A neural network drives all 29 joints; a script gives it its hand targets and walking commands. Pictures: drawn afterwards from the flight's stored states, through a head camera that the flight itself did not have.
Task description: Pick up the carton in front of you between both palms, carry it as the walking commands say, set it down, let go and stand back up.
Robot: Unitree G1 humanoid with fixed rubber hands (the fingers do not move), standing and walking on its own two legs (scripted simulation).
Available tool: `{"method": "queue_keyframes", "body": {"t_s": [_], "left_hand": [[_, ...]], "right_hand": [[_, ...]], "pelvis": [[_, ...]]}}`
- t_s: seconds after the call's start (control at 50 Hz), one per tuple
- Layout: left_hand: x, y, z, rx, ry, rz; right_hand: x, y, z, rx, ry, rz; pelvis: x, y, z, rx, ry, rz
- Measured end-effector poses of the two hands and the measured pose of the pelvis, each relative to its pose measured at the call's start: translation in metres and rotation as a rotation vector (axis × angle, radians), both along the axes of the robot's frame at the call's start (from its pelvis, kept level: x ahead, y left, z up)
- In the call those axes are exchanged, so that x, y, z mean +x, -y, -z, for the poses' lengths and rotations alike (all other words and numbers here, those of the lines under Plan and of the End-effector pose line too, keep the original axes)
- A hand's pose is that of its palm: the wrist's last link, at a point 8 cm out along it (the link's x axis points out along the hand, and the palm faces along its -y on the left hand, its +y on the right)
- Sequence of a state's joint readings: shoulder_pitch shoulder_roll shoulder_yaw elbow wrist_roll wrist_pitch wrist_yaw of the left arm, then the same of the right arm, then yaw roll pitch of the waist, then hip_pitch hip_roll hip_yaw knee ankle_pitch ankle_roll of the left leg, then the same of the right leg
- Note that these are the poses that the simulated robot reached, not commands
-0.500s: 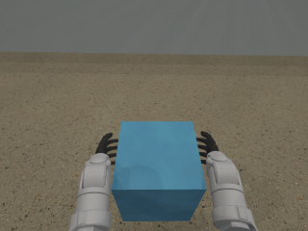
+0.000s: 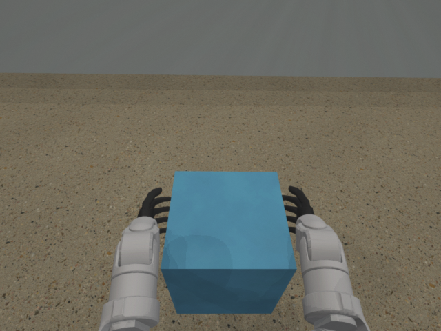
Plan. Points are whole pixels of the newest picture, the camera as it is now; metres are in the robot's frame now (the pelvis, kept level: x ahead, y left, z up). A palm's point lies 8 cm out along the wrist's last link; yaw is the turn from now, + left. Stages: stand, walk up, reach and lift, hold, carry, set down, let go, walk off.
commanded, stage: set down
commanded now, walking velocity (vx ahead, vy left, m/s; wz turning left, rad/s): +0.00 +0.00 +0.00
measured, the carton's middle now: (225, 245) +0.30 +0.00 -0.04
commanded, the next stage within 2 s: none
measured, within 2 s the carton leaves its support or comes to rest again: neither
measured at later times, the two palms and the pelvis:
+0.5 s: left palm (155, 247) +0.35 +0.17 -0.14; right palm (274, 248) +0.34 -0.13 -0.13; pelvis -0.02 +0.00 -0.05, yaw +0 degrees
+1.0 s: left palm (160, 254) +0.40 +0.19 -0.27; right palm (259, 255) +0.39 -0.11 -0.27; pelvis -0.06 +0.01 -0.19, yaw -1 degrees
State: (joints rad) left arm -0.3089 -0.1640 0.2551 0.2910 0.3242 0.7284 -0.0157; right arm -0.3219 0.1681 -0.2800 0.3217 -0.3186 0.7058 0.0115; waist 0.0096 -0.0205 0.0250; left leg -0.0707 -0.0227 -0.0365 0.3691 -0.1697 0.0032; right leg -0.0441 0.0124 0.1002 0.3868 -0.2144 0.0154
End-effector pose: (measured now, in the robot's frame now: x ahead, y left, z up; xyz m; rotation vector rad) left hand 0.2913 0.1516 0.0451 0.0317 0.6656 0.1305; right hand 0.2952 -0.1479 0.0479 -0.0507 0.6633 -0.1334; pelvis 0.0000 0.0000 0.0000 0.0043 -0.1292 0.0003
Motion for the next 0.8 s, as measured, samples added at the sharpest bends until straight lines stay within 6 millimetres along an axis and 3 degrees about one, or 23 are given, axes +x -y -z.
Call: {"method": "queue_keyframes", "body": {"t_s": [0.1, 0.2, 0.28, 0.38, 0.54, 0.8], "left_hand": [[0.013, 0.002, 0.011, -0.007, -0.021, -0.017], [0.029, -0.001, 0.035, -0.011, -0.042, -0.02], [0.041, -0.006, 0.065, 0.004, -0.05, -0.006], [0.047, -0.013, 0.119, 0.008, -0.052, 0.009], [0.06, -0.022, 0.195, -0.021, -0.006, 0.017], [0.093, -0.029, 0.255, -0.054, 0.01, 0.002]], "right_hand": [[0.015, 0.0, 0.009, 0.005, -0.021, 0.007], [0.032, -0.003, 0.03, 0.007, -0.043, 0.014], [0.043, -0.008, 0.06, -0.007, -0.05, 0.007], [0.047, -0.014, 0.114, -0.008, -0.052, 0.014], [0.049, -0.023, 0.19, 0.032, -0.004, 0.072], [0.081, -0.03, 0.25, 0.058, 0.015, 0.098]], "pelvis": [[0.004, 0.004, 0.002, 0.001, -0.022, -0.004], [0.004, 0.009, 0.007, -0.004, -0.084, -0.011], [-0.001, 0.011, 0.013, -0.012, -0.18, -0.017], [-0.01, 0.01, 0.026, -0.018, -0.336, -0.017], [-0.028, 0.002, 0.065, -0.028, -0.595, -0.009], [-0.054, -0.008, 0.14, -0.036, -0.769, -0.002]]}}
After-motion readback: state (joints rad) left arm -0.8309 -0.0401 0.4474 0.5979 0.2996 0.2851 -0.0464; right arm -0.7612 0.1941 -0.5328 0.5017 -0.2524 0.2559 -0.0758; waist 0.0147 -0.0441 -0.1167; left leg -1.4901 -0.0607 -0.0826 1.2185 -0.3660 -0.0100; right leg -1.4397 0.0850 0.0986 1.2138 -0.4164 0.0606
